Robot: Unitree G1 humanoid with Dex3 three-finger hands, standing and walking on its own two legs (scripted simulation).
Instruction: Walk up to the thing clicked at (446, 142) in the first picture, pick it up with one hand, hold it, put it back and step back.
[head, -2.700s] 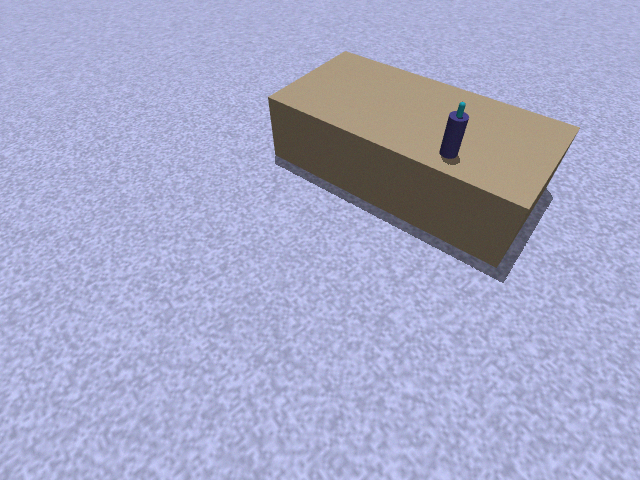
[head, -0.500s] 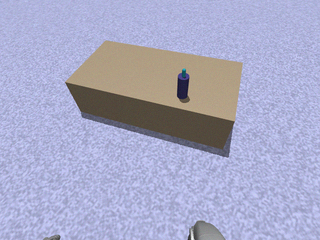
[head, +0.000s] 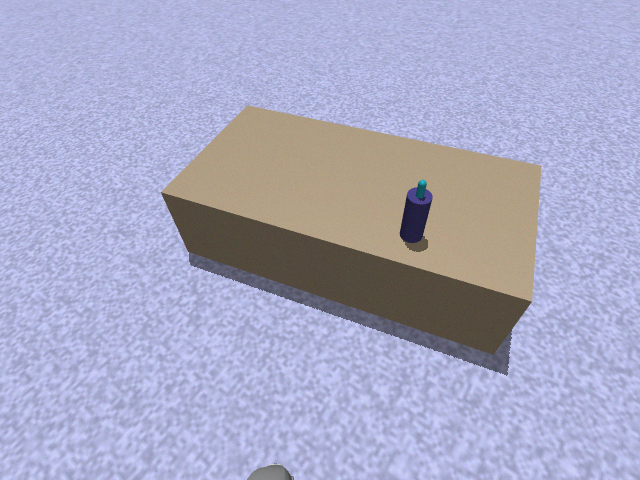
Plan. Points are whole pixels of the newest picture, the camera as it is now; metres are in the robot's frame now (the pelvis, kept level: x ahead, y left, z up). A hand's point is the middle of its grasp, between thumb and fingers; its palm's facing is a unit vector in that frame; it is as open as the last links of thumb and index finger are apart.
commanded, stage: walk up
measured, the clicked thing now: (416, 209) +0.85 -0.20 -0.31
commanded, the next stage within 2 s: none
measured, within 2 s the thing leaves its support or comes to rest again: neither
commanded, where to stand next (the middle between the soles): +0.21 +0.03 m, yaw -2 degrees
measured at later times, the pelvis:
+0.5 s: pelvis +0.11 +0.04 +0.00, yaw -3 degrees
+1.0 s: pelvis +0.12 +0.05 +0.02, yaw -2 degrees
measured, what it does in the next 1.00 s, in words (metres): walks ahead: right foot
